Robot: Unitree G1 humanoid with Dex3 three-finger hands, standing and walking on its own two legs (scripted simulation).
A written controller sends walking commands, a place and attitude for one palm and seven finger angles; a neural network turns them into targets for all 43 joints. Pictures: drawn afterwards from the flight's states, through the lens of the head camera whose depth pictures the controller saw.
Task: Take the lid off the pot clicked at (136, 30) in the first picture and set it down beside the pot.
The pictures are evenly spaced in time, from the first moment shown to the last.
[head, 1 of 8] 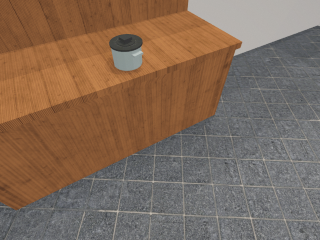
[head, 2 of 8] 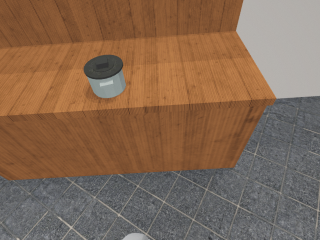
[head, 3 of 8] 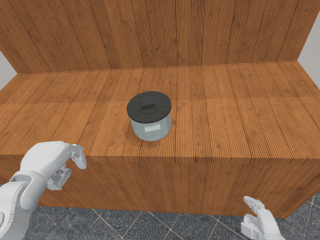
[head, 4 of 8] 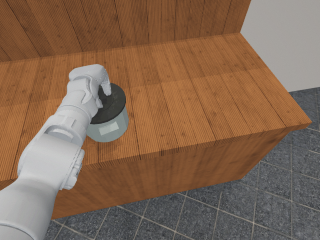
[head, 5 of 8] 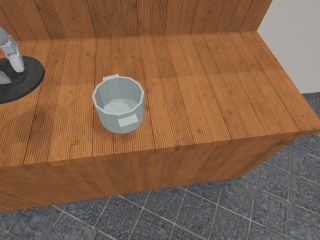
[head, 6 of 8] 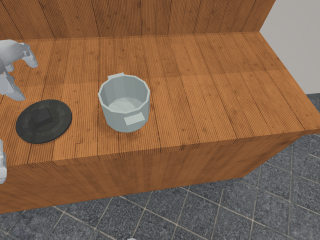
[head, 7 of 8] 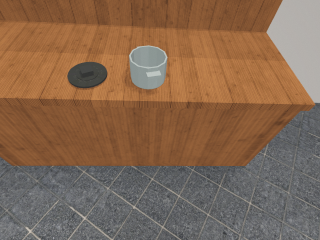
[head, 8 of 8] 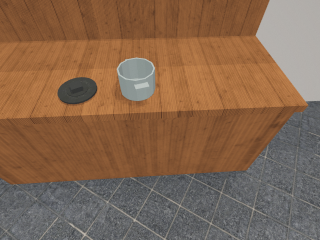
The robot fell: no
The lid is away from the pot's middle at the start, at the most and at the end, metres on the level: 0.00 0.25 0.25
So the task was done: yes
